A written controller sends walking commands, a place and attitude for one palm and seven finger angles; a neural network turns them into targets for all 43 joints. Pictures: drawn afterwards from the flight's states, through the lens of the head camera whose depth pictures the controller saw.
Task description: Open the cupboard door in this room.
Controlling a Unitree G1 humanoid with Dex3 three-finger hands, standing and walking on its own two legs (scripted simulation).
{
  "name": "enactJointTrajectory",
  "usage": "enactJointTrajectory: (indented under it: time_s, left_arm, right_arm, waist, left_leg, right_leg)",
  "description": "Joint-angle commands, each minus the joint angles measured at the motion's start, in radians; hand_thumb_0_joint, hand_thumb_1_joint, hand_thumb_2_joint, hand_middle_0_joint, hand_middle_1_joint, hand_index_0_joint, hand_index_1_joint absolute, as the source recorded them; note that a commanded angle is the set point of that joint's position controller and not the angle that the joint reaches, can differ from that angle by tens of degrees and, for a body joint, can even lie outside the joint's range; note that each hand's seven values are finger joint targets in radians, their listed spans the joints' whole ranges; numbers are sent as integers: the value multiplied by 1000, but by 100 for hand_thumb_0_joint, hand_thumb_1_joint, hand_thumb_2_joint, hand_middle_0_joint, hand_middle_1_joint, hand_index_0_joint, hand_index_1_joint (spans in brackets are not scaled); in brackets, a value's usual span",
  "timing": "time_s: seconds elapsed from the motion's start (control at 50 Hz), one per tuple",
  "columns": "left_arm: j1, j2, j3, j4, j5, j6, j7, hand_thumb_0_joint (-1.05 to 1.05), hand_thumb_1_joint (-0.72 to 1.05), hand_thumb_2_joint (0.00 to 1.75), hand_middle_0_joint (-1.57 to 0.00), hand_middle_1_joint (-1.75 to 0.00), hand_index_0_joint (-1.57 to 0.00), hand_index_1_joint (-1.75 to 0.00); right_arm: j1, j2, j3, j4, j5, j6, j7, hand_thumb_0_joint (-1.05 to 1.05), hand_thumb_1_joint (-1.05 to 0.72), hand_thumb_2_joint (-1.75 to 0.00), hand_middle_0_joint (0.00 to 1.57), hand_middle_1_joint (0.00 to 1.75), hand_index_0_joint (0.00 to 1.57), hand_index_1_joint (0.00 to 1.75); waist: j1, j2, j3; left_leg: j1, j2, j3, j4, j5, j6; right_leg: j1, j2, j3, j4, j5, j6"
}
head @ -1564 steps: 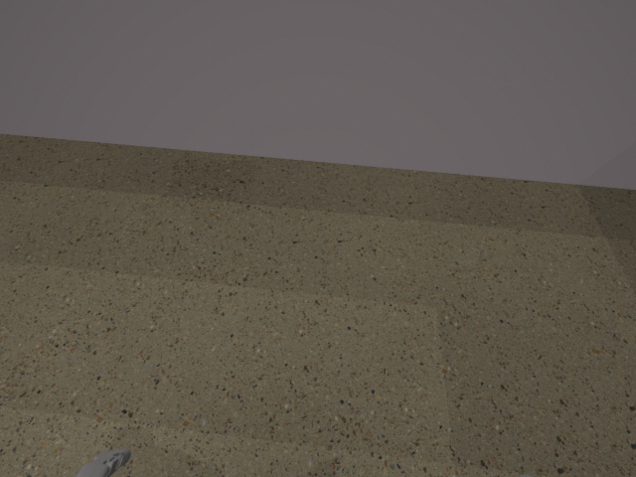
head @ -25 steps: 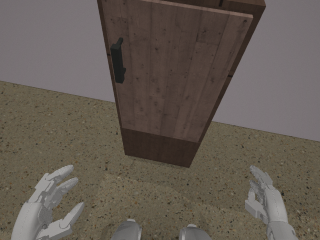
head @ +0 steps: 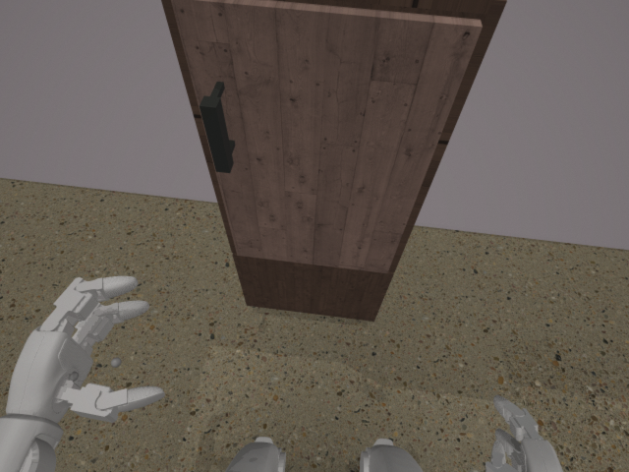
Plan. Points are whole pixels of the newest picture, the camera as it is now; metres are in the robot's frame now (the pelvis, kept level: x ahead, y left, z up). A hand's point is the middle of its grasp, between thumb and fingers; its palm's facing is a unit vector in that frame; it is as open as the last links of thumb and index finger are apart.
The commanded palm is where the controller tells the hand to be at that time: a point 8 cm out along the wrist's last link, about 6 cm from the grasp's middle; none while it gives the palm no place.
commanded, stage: raise the hand with hooked fingers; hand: left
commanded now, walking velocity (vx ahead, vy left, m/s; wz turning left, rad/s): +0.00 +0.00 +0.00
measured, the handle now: (221, 128) +0.58 +0.17 +0.08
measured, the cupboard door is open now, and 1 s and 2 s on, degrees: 0 0 0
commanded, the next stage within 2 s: move the hooked fingers beside the handle in 1.06 s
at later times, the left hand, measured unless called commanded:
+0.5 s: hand (79, 296) +0.28 +0.27 +0.09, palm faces -0.03 -1.00 -0.06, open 13.9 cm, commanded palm +0.26 +0.32 +0.10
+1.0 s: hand (83, 283) +0.30 +0.27 +0.10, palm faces -0.05 -1.00 -0.04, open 14.0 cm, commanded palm +0.27 +0.32 +0.10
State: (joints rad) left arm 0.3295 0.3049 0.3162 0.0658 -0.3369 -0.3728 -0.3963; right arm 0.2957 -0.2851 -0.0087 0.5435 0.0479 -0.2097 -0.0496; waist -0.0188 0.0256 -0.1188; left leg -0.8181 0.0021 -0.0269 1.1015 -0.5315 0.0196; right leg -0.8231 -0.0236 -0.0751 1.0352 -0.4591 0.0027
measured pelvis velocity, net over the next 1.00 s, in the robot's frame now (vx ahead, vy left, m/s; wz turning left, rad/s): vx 0.00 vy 0.00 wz -0.02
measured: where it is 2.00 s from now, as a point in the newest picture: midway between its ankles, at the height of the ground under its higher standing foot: outside the picture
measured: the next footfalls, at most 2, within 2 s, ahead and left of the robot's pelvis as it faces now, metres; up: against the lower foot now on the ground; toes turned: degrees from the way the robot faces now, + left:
none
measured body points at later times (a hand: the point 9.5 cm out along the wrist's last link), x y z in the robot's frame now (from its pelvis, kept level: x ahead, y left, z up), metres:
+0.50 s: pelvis +0.00 +0.01 +0.02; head +0.06 +0.02 +0.47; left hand +0.28 +0.32 +0.10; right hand +0.17 -0.23 -0.05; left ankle +0.00 +0.10 -0.66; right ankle +0.03 -0.13 -0.66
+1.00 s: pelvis +0.00 +0.00 +0.03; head +0.06 +0.01 +0.47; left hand +0.29 +0.32 +0.10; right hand +0.15 -0.25 -0.05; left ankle +0.00 +0.10 -0.66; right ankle +0.03 -0.13 -0.66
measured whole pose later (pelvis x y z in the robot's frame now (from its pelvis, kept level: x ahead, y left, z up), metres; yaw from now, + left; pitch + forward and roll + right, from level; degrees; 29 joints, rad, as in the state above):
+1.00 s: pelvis +0.00 +0.00 +0.03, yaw -1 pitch +11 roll -2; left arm -0.03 0.43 0.44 0.41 -0.37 -0.28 -0.56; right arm 0.30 -0.28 0.04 0.53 0.05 -0.18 -0.06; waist -0.02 0.02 -0.10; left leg -0.67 0.01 -0.01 0.94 -0.47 0.02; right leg -0.68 -0.01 -0.06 0.87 -0.39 0.00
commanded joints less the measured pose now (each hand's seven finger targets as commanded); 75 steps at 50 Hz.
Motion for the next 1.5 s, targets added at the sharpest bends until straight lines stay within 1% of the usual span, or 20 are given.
enactJointTrajectory:
  time_s: [0.0,0.04,0.1,0.2,0.3,0.36,0.4,0.46,0.56,0.6,0.74,0.8,0.9,1.04,1.14,1.24,1.3,1.4,1.44,1.48]
  left_arm:
    - [-170,270,100,-219,-24,-40,-64,0,-34,37,-29,-110,-29,-110]
    - [-173,296,152,-242,-45,-42,-53,0,-38,35,-29,-112,-29,-112]
    - [-187,312,205,-200,-70,-37,-17,0,-45,32,-30,-117,-30,-117]
    - [-207,232,122,-18,-50,42,-41,0,-50,30,-30,-120,-30,-120]
    - [-386,289,114,18,-35,100,-109,0,-50,30,-30,-120,-30,-120]
    - [-473,365,188,-11,-48,59,-116,0,-50,30,-30,-120,-30,-120]
    - [-515,416,239,0,-60,30,-113,0,-50,30,-30,-120,-30,-120]
    - [-532,393,234,69,-67,15,-126,0,-50,30,-30,-120,-30,-120]
    - [-526,377,199,209,-55,89,-187,0,-50,30,-30,-120,-30,-120]
    - [-496,351,175,225,-61,113,-209,0,-50,30,-30,-120,-30,-120]
    - [-531,422,258,137,-71,38,-156,0,-50,30,-30,-120,-30,-120]
    - [-547,431,265,124,-67,12,-137,0,-50,30,-30,-120,-30,-120]
    - [-537,386,206,137,-55,32,-161,0,-50,30,-30,-120,-30,-120]
    - [-557,401,229,167,-70,44,-173,0,-50,30,-30,-120,-30,-120]
    - [-560,392,215,185,-60,37,-171,0,-50,30,-30,-120,-30,-120]
    - [-800,416,185,281,-35,38,-171,0,-50,30,-30,-120,-30,-120]
    - [-898,456,189,341,-19,33,-175,0,-50,30,-30,-120,-30,-120]
    - [-941,479,188,359,-2,19,-185,0,-50,30,-30,-120,-30,-120]
    - [-900,498,222,385,-6,25,-184,0,-50,30,-30,-120,-30,-120]
    - [-846,513,253,456,-8,45,-179,0,-50,30,-30,-120,-30,-120]
  right_arm:
    - [-54,-138,-45,-178,3,-77,-27,0,-90,-90,20,30,20,30]
    - [-54,-126,-40,-177,4,-76,-31,0,-90,-90,20,30,20,30]
    - [-57,-120,-30,-169,-2,-67,-30,0,-90,-90,20,30,20,30]
    - [-46,-132,-25,-171,5,-46,-18,0,-90,-90,20,30,20,30]
    - [-39,-151,-23,-179,6,-41,-26,0,-90,-90,20,30,20,30]
    - [-39,-146,-20,-173,1,-44,-35,0,-90,-90,20,30,20,30]
    - [-39,-145,-16,-162,-5,-44,-40,0,-90,-90,20,30,20,30]
    - [-38,-137,-11,-147,-2,-40,-41,0,-90,-90,20,30,20,30]
    - [-26,-150,-15,-145,4,-26,-38,0,-90,-90,20,30,20,30]
    - [-19,-154,-19,-158,5,-27,-33,0,-90,-90,20,30,20,30]
    - [-12,-149,-25,-170,-6,-21,-20,0,-90,-90,20,30,20,30]
    - [-13,-147,-25,-163,-8,-21,-22,0,-90,-90,20,30,20,30]
    - [-12,-147,-24,-161,-2,-21,-25,0,-90,-90,20,30,20,30]
    - [-22,-147,-19,-159,0,-18,-32,0,-90,-90,20,30,20,30]
    - [-26,-143,-15,-161,-1,-20,-32,0,-90,-90,20,30,20,30]
    - [-8,-155,-11,-121,2,-12,-53,0,-90,-90,20,30,20,30]
    - [3,-164,-9,-106,-1,-9,-61,0,-90,-90,20,30,20,30]
    - [22,-159,-10,-103,-5,-4,-53,0,-90,-90,20,30,20,30]
    - [33,-158,-14,-103,-6,5,-44,0,-90,-90,20,30,20,30]
    - [42,-162,-16,-107,-4,21,-38,0,-90,-90,20,30,20,30]
  waist:
    - [-1,72,-252]
    - [17,82,-286]
    - [37,102,-233]
    - [6,84,-131]
    - [-15,71,-148]
    - [-2,40,-229]
    - [8,56,-231]
    - [8,91,-223]
    - [11,91,-217]
    - [11,47,-208]
    - [18,39,-226]
    - [19,87,-225]
    - [3,91,-231]
    - [2,41,-212]
    - [5,65,-203]
    - [-44,53,-153]
    - [-48,33,-187]
    - [-17,125,-320]
    - [-8,98,-354]
    - [-1,38,-321]
  left_leg:
    - [170,-10,-24,-219,257,3]
    - [212,-5,-26,-237,323,-1]
    - [211,-3,-33,-258,351,-15]
    - [201,1,-28,-281,338,-19]
    - [222,-4,-26,-286,322,-11]
    - [265,-1,-32,-293,361,-10]
    - [270,-3,-31,-290,377,-14]
    - [282,-3,-23,-303,370,-17]
    - [271,-5,-10,-313,397,-13]
    - [267,-6,-13,-311,425,-8]
    - [266,-5,-10,-320,404,-12]
    - [273,-6,-6,-319,389,-12]
    - [283,-4,-4,-318,388,-6]
    - [253,-7,-5,-320,352,-4]
    - [255,-6,-4,-321,348,-5]
    - [220,-3,-10,-310,229,-2]
    - [199,-5,-9,-292,217,2]
    - [267,-6,-13,-285,348,-4]
    - [265,-4,-7,-279,406,-5]
    - [207,-3,4,-281,409,-3]
  right_leg:
    - [206,38,24,-164,114,-32]
    - [247,41,14,-164,173,-31]
    - [257,50,-4,-163,191,-39]
    - [224,52,-15,-192,204,-34]
    - [235,53,-1,-221,213,-33]
    - [279,53,3,-222,234,-33]
    - [292,58,9,-217,244,-39]
    - [288,52,11,-227,238,-37]
    - [305,44,13,-246,278,-35]
    - [311,49,13,-249,305,-37]
    - [318,56,14,-242,278,-35]
    - [313,54,22,-239,261,-38]
    - [315,51,25,-250,275,-35]
    - [324,51,29,-260,258,-30]
    - [313,49,28,-255,254,-32]
    - [241,46,43,-271,139,-26]
    - [249,44,58,-264,120,-27]
    - [295,44,48,-225,246,-40]
    - [324,43,49,-220,317,-32]
    - [345,42,50,-221,342,-27]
